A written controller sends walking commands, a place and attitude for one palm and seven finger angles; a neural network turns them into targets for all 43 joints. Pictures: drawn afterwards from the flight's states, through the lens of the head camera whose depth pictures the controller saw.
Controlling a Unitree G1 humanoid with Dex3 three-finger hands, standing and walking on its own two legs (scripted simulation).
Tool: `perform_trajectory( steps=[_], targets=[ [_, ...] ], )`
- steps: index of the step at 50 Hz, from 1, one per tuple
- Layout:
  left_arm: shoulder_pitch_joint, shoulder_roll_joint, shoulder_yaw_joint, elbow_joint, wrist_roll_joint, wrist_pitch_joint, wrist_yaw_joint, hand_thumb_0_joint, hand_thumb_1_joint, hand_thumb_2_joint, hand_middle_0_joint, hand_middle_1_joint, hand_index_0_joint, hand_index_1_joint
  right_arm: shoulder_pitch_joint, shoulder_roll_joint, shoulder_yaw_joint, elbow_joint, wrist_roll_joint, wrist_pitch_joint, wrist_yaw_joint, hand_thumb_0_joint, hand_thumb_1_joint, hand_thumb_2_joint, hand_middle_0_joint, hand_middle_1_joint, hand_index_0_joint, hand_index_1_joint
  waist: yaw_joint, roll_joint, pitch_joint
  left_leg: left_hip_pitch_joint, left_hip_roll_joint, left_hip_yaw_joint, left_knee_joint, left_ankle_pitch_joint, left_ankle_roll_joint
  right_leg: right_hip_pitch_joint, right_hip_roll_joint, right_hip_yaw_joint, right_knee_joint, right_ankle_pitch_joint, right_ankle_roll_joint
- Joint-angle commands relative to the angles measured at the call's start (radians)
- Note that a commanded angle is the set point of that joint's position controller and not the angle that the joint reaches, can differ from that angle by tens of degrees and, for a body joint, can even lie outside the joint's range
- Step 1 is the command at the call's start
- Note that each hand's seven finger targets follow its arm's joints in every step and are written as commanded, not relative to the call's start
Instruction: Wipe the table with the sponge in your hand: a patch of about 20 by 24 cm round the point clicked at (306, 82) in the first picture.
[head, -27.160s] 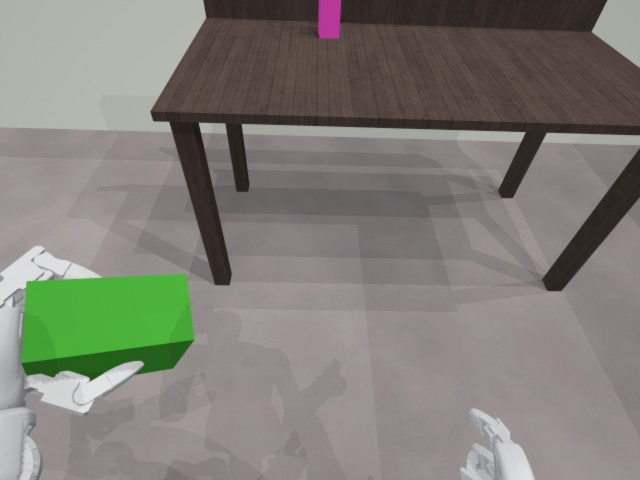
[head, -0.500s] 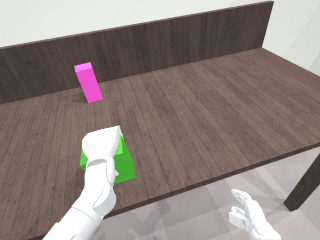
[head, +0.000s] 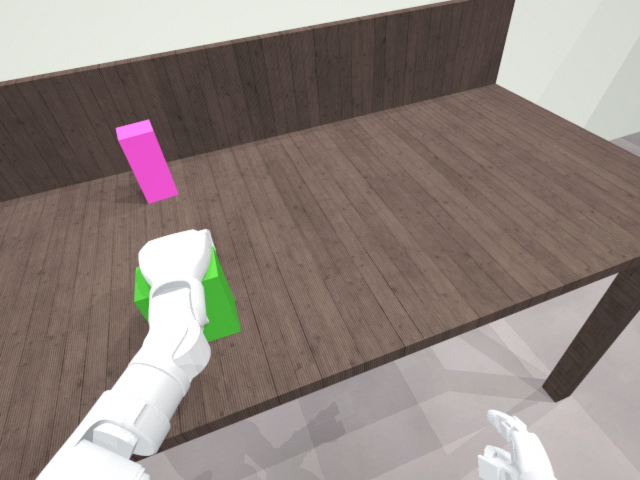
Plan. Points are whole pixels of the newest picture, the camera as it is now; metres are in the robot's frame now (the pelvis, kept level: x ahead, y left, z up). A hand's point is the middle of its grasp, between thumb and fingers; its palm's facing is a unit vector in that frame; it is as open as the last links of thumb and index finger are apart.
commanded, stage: wipe forward along the third lane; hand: left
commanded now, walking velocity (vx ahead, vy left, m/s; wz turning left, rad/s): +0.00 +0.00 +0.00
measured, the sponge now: (195, 309) +0.34 +0.23 +0.03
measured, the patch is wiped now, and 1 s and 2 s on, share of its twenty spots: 0.80 0.95 0.95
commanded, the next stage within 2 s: wipe back along the third lane in 0.88 s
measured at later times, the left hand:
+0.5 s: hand (185, 260) +0.39 +0.25 +0.08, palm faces -0.03 -0.02 -1.00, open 10.2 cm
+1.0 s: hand (178, 239) +0.44 +0.27 +0.08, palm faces -0.04 +0.00 -1.00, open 10.2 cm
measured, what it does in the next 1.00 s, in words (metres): stands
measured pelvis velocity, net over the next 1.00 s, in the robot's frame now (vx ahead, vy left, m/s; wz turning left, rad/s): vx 0.01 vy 0.04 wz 0.00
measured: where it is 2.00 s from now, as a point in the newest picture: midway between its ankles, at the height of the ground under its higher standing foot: outside the picture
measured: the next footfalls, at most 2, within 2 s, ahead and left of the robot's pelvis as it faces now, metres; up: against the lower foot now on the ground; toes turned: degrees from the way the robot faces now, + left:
none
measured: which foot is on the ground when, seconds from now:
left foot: down 0.00-1.00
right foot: down 0.00-1.00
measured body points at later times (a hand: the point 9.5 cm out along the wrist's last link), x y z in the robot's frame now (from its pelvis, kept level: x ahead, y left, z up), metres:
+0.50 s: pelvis +0.01 +0.01 +0.00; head +0.00 -0.02 +0.45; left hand +0.39 +0.24 +0.13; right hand +0.18 -0.23 -0.12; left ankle +0.03 +0.15 -0.73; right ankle +0.00 -0.07 -0.73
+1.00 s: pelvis +0.01 +0.04 +0.00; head +0.03 +0.02 +0.45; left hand +0.43 +0.27 +0.13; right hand +0.15 -0.21 -0.12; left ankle +0.03 +0.15 -0.73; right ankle +0.00 -0.07 -0.73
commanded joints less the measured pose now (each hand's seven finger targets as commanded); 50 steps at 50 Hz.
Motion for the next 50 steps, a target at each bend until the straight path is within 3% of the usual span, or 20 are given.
perform_trajectory(
  steps=[1,2,3,6,7,8,11,12,16,17,19,22,23,27,28,32,39,44,47,50],
  targets=[
    [-0.23,0.134,0.069,-0.011,-0.004,-0.028,0.018,0.0,0.1,1.3,-1.2,-1.6,-1.2,-1.6,-0.184,-0.096,-0.031,-0.17,-0.002,-0.057,-0.006,0.0,-0.9,-0.9,0.2,0.3,0.2,0.3,-0.009,-0.183,-0.129,0.019,-0.065,0.012,-0.021,0.02,0.047,0.041,-0.049,0.134,-0.152,0.134,0.032],
    [-0.219,0.186,0.122,-0.003,-0.008,-0.034,0.022,0.0,0.1,1.3,-1.2,-1.6,-1.2,-1.6,-0.176,-0.103,-0.035,-0.168,-0.004,-0.056,-0.007,0.0,-0.9,-0.9,0.2,0.3,0.2,0.3,-0.002,-0.196,-0.129,0.013,-0.065,0.002,-0.023,0.021,0.045,0.047,-0.044,0.144,-0.154,0.135,0.029],
    [-0.237,0.149,0.083,0.0,-0.01,-0.037,0.023,0.0,0.1,1.3,-1.2,-1.6,-1.2,-1.6,-0.17,-0.1,-0.032,-0.17,-0.002,-0.055,-0.006,0.0,-0.9,-0.9,0.2,0.3,0.2,0.3,-0.011,-0.187,-0.133,0.008,-0.064,0.009,-0.023,0.023,0.047,0.051,-0.047,0.123,-0.145,0.146,0.033],
    [-0.259,0.138,0.075,0.027,-0.008,-0.048,0.024,0.0,0.1,1.3,-1.2,-1.6,-1.2,-1.6,-0.156,-0.101,-0.035,-0.162,-0.002,-0.058,-0.005,0.0,-0.9,-0.9,0.2,0.3,0.2,0.3,-0.018,-0.192,-0.115,0.004,-0.063,0.012,-0.021,0.025,0.048,0.034,-0.048,0.123,-0.149,0.167,0.036],
    [-0.269,0.207,0.134,0.041,-0.006,-0.053,0.028,0.0,0.1,1.3,-1.2,-1.6,-1.2,-1.6,-0.15,-0.109,-0.038,-0.152,-0.003,-0.056,-0.007,0.0,-0.9,-0.9,0.2,0.3,0.2,0.3,-0.015,-0.208,-0.117,0.0,-0.061,0.001,-0.025,0.018,0.047,0.033,-0.042,0.136,-0.151,0.151,0.032],
    [-0.281,0.154,0.083,0.045,-0.003,-0.055,0.027,0.0,0.1,1.3,-1.2,-1.6,-1.2,-1.6,-0.149,-0.103,-0.037,-0.159,-0.002,-0.056,-0.009,0.0,-0.9,-0.9,0.2,0.3,0.2,0.3,-0.021,-0.198,-0.122,0.0,-0.062,0.011,-0.025,0.018,0.05,0.033,-0.046,0.117,-0.149,0.144,0.037],
    [-0.351,0.161,0.078,0.094,0.008,-0.062,0.033,0.0,0.1,1.3,-1.2,-1.6,-1.2,-1.6,-0.138,-0.103,-0.036,-0.142,0.002,-0.057,-0.01,0.0,-0.9,-0.9,0.2,0.3,0.2,0.3,-0.033,-0.174,-0.103,0.003,-0.059,0.009,-0.028,-0.001,0.048,-0.006,-0.046,0.117,-0.158,0.1,0.035],
    [-0.36,0.193,0.112,0.101,0.005,-0.069,0.038,0.0,0.1,1.3,-1.2,-1.6,-1.2,-1.6,-0.129,-0.107,-0.039,-0.138,0.0,-0.058,-0.01,0.0,-0.9,-0.9,0.2,0.3,0.2,0.3,-0.025,-0.17,-0.113,0.001,-0.058,0.003,-0.03,-0.002,0.047,-0.001,-0.043,0.119,-0.157,0.098,0.031],
    [-0.396,0.169,0.089,0.144,0.002,-0.082,0.045,0.0,0.1,1.3,-1.2,-1.6,-1.2,-1.6,-0.112,-0.102,-0.038,-0.139,0.0,-0.058,-0.01,0.0,-0.9,-0.9,0.2,0.3,0.2,0.3,-0.035,-0.186,-0.147,-0.007,-0.058,0.013,-0.025,0.015,0.049,0.02,-0.049,0.105,-0.148,0.144,0.04],
    [-0.403,0.228,0.145,0.156,0.001,-0.087,0.052,0.0,0.1,1.3,-1.2,-1.6,-1.2,-1.6,-0.105,-0.11,-0.042,-0.131,-0.003,-0.057,-0.012,0.0,-0.9,-0.9,0.2,0.3,0.2,0.3,-0.031,-0.201,-0.157,-0.008,-0.056,0.007,-0.023,0.019,0.05,0.026,-0.046,0.117,-0.148,0.153,0.038],
    [-0.423,0.205,0.116,0.171,0.005,-0.092,0.053,0.0,0.1,1.3,-1.2,-1.6,-1.2,-1.6,-0.097,-0.105,-0.039,-0.136,-0.002,-0.054,-0.01,0.0,-0.9,-0.9,0.2,0.3,0.2,0.3,-0.042,-0.192,-0.156,-0.017,-0.059,0.015,-0.018,0.024,0.051,0.031,-0.05,0.108,-0.145,0.173,0.043],
    [-0.441,0.269,0.167,0.218,0.012,-0.094,0.056,0.0,0.1,1.3,-1.2,-1.6,-1.2,-1.6,-0.087,-0.115,-0.04,-0.125,-0.004,-0.048,-0.01,0.0,-0.9,-0.9,0.2,0.3,0.2,0.3,-0.035,-0.177,-0.163,-0.027,-0.057,0.008,-0.022,0.034,0.049,0.033,-0.047,0.114,-0.141,0.184,0.038],
    [-0.456,0.217,0.118,0.218,0.012,-0.097,0.054,0.0,0.1,1.3,-1.2,-1.6,-1.2,-1.6,-0.08,-0.109,-0.04,-0.132,-0.004,-0.047,-0.007,0.0,-0.9,-0.9,0.2,0.3,0.2,0.3,-0.047,-0.165,-0.172,-0.022,-0.056,0.017,-0.018,0.044,0.051,0.038,-0.051,0.098,-0.132,0.208,0.042],
    [-0.453,0.262,0.163,0.236,0.017,-0.106,0.054,0.0,0.1,1.3,-1.2,-1.6,-1.2,-1.6,-0.068,-0.114,-0.044,-0.133,-0.005,-0.039,-0.002,0.0,-0.9,-0.9,0.2,0.3,0.2,0.3,-0.037,-0.151,-0.201,-0.023,-0.057,0.012,-0.017,0.072,0.05,0.054,-0.047,0.098,-0.128,0.247,0.036],
    [-0.477,0.226,0.124,0.237,0.015,-0.109,0.054,0.0,0.1,1.3,-1.2,-1.6,-1.2,-1.6,-0.061,-0.112,-0.043,-0.136,-0.005,-0.039,-0.002,0.0,-0.9,-0.9,0.2,0.3,0.2,0.3,-0.053,-0.161,-0.197,-0.019,-0.055,0.017,-0.014,0.068,0.053,0.048,-0.049,0.089,-0.126,0.249,0.041],
    [-0.484,0.236,0.148,0.257,0.02,-0.119,0.058,0.0,0.1,1.3,-1.2,-1.6,-1.2,-1.6,-0.054,-0.113,-0.049,-0.134,-0.007,-0.034,0.002,0.0,-0.9,-0.9,0.2,0.3,0.2,0.3,-0.046,-0.155,-0.199,-0.017,-0.053,0.012,-0.018,0.09,0.052,0.039,-0.045,0.08,-0.124,0.271,0.034],
    [-0.555,0.186,0.107,0.31,0.034,-0.121,0.081,0.0,0.1,1.3,-1.2,-1.6,-1.2,-1.6,-0.028,-0.112,-0.055,-0.117,-0.011,-0.03,0.005,0.0,-0.9,-0.9,0.2,0.3,0.2,0.3,-0.067,-0.147,-0.197,0.002,-0.045,0.009,-0.021,0.087,0.051,-0.014,-0.038,0.05,-0.12,0.224,0.033],
    [-0.682,0.214,0.121,0.397,0.044,-0.124,0.098,0.0,0.1,1.3,-1.2,-1.6,-1.2,-1.6,0.004,-0.115,-0.057,-0.087,-0.016,-0.031,0.004,0.0,-0.9,-0.9,0.2,0.3,0.2,0.3,-0.091,-0.148,-0.194,0.003,-0.035,-0.004,-0.024,0.06,0.05,-0.067,-0.032,0.034,-0.118,0.148,0.032],
    [-0.71,0.236,0.141,0.429,0.046,-0.132,0.105,0.0,0.1,1.3,-1.2,-1.6,-1.2,-1.6,0.015,-0.115,-0.057,-0.085,-0.02,-0.032,0.007,0.0,-0.9,-0.9,0.2,0.3,0.2,0.3,-0.088,-0.123,-0.231,0.0,-0.032,-0.009,-0.02,0.082,0.048,-0.063,-0.03,0.034,-0.106,0.162,0.028],
    [-0.663,0.149,0.091,0.442,0.046,-0.135,0.107,0.0,0.1,1.3,-1.2,-1.6,-1.2,-1.6,0.032,-0.106,-0.064,-0.09,-0.026,-0.032,0.02,0.0,-0.9,-0.9,0.2,0.3,0.2,0.3,-0.081,-0.093,-0.264,0.033,-0.028,-0.007,-0.006,0.128,0.046,-0.07,-0.025,0.022,-0.094,0.2,0.024]
  ],
)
